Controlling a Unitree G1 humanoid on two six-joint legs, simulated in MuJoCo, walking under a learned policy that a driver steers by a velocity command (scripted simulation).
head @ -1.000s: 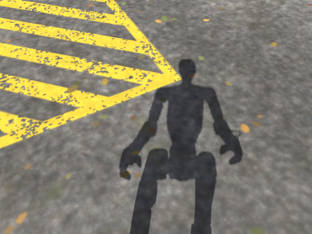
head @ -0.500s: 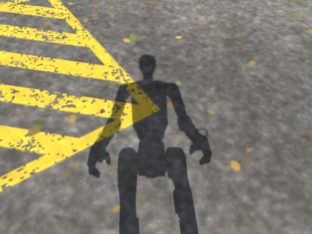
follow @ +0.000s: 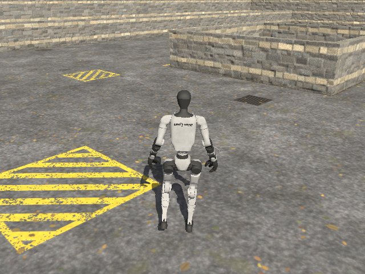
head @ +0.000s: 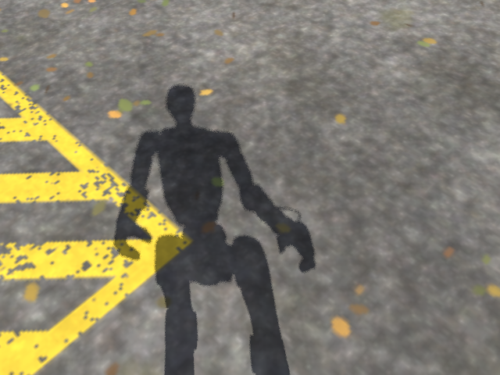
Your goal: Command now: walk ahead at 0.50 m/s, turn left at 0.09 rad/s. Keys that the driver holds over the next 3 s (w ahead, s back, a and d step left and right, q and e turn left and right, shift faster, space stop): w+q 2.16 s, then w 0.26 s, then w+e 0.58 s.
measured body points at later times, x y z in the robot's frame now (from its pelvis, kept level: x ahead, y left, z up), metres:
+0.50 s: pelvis +0.28 +0.07 -0.01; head +0.32 +0.08 +0.44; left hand +0.30 +0.36 -0.13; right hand +0.50 -0.16 -0.12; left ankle +0.34 +0.15 -0.74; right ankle +0.15 -0.09 -0.63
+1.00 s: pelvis +0.58 +0.10 +0.00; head +0.60 +0.10 +0.45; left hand +0.56 +0.41 -0.09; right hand +0.81 -0.09 -0.12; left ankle +0.44 +0.17 -0.64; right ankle +0.67 +0.03 -0.74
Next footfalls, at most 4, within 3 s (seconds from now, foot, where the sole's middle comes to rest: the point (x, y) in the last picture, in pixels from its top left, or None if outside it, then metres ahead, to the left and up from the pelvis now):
0.40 left None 0.38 0.16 -0.77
0.86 right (253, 286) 0.71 0.05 -0.77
1.38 left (124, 270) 0.76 0.43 -0.77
1.86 right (111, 184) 1.09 0.54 -0.77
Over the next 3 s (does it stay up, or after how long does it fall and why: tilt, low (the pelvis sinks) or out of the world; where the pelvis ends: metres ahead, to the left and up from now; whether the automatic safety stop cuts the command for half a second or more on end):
stays up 1.09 1.03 -0.02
